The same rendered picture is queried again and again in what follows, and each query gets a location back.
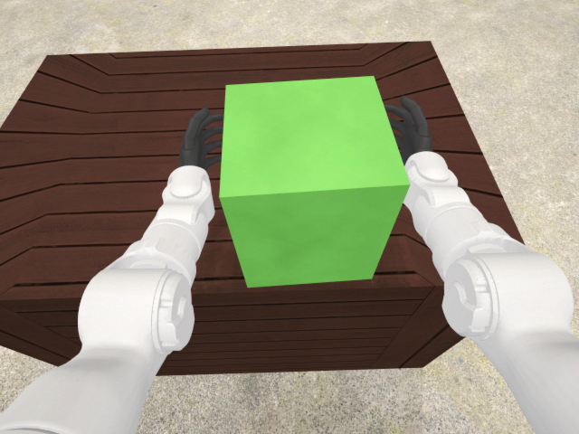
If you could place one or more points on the carton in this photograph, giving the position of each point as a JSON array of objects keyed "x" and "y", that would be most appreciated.
[{"x": 312, "y": 179}]

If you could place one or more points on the pedestal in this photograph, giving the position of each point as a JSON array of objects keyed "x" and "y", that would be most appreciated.
[{"x": 86, "y": 153}]

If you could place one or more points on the right robot hand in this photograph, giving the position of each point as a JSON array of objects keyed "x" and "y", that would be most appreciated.
[{"x": 415, "y": 128}]

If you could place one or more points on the left robot hand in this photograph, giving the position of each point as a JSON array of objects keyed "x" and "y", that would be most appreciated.
[{"x": 193, "y": 149}]

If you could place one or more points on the left robot upper arm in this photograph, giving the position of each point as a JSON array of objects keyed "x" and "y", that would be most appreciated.
[{"x": 131, "y": 319}]

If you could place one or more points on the right robot upper arm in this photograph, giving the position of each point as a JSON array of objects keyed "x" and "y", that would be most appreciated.
[{"x": 517, "y": 308}]

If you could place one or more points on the left robot forearm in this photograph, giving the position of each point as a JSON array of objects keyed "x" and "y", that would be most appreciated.
[{"x": 175, "y": 238}]

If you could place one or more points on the right robot forearm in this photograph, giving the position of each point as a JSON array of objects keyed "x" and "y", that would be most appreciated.
[{"x": 446, "y": 219}]

